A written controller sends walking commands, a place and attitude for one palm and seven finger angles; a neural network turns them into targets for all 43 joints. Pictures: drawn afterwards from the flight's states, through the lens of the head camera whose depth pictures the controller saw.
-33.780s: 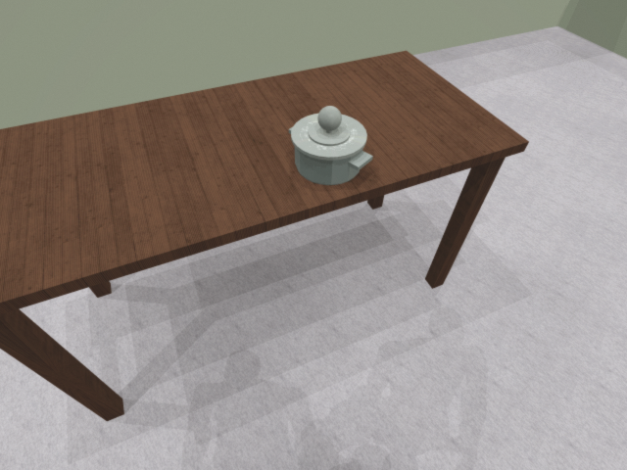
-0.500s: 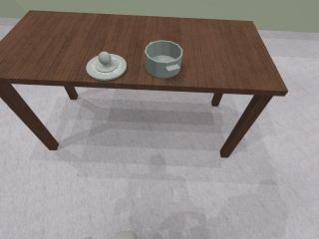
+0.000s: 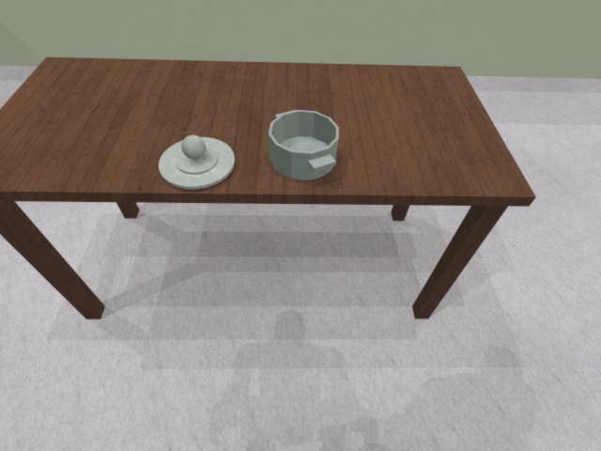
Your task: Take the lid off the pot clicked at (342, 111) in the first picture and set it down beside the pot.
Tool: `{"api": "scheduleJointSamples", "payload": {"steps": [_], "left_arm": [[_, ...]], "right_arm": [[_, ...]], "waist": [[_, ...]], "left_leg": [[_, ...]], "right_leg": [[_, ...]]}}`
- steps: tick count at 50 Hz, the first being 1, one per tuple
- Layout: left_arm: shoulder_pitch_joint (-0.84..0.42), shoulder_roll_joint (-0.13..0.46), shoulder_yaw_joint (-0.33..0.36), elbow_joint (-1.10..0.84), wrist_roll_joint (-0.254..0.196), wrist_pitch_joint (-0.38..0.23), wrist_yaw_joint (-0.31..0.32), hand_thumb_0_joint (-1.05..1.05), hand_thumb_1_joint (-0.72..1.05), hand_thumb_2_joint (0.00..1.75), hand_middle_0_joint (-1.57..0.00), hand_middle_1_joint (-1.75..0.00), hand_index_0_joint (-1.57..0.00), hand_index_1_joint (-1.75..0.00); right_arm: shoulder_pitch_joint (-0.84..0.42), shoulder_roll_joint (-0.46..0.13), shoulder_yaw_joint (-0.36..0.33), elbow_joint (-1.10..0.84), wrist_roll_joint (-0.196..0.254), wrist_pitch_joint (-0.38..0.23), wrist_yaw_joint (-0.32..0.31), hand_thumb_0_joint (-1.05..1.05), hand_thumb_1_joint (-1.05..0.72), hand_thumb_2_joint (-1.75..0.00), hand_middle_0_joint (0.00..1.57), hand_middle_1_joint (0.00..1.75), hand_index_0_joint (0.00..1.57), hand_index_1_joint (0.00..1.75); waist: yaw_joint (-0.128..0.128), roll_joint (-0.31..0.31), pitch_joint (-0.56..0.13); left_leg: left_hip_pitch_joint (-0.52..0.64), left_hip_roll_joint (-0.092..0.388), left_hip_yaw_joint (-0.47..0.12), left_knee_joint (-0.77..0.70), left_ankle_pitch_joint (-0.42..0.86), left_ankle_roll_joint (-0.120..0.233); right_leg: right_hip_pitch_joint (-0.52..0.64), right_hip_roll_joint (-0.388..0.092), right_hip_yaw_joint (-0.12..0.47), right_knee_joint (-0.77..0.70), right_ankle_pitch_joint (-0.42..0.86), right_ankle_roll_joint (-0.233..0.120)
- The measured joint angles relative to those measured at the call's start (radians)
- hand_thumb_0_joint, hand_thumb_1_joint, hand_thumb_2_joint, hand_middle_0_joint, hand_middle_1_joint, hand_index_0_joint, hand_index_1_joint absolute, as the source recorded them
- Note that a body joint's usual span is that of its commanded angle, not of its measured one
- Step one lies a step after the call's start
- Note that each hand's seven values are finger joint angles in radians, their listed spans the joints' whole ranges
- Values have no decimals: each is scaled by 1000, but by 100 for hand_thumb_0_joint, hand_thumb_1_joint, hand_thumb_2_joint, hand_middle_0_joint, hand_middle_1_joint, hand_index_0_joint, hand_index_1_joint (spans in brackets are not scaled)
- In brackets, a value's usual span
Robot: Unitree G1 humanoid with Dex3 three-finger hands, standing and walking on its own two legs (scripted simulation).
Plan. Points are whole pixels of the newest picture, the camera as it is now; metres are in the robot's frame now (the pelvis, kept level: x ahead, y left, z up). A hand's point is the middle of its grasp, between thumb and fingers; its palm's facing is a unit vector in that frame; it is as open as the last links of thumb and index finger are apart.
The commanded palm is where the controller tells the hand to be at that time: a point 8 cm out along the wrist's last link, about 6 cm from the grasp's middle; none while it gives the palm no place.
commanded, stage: let the arm hang, fingers relaxed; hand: left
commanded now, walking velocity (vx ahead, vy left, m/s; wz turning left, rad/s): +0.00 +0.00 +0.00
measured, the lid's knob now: (193, 147) +0.69 +0.26 -0.04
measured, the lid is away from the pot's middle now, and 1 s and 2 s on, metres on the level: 0.24 0.24 0.24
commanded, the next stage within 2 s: look to check the result in 0.30 s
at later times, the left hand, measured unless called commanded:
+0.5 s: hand out of the picture +0.00 +0.17 -0.18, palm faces +0.02 -0.98 -0.20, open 7.3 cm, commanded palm none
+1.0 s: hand out of the picture -0.03 +0.14 -0.18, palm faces +0.03 -0.99 -0.15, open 7.3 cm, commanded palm none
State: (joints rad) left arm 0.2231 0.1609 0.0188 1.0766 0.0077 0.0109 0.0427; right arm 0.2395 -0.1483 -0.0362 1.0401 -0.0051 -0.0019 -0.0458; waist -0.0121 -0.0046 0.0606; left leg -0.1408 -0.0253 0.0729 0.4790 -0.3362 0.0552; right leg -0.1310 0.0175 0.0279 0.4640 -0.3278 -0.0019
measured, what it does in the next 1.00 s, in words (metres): stands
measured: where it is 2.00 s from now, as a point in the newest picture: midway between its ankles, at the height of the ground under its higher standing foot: outside the picture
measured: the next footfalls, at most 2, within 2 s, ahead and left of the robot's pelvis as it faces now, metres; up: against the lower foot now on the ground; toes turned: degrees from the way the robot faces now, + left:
none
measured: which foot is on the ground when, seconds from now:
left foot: down 0.00-1.00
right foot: down 0.00-1.00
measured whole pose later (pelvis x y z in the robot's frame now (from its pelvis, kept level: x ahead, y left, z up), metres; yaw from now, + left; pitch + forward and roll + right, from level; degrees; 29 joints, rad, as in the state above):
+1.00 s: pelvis -0.01 -0.01 +0.00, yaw +0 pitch -1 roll +0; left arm 0.29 0.10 0.01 1.14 0.01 0.00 0.04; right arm 0.30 -0.10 -0.02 1.11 0.00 0.00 -0.05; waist -0.02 0.00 0.07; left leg -0.14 -0.01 0.07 0.45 -0.31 0.04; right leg -0.13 0.04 0.03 0.44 -0.30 -0.02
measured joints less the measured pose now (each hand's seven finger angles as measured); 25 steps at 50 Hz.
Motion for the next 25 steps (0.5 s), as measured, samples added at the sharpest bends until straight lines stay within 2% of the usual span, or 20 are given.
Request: {"api": "scheduleJointSamples", "payload": {"steps": [15,25], "left_arm": [[-8,-3,4,2,-4,1,2,0,93,90,-20,-30,-20,-29],[33,-21,-1,33,-3,1,3,0,93,90,-20,-30,-20,-29]], "right_arm": [[68,35,14,49,-2,6,4,0,-91,-89,20,30,20,30],[79,50,16,64,1,3,2,0,-91,-89,20,30,20,30]], "waist": [[-13,8,1],[-11,11,9]], "left_leg": [[18,1,3,-18,10,-3],[16,7,6,-24,20,-6]], "right_leg": [[14,1,3,-10,8,-3],[10,7,6,-18,19,-6]]}}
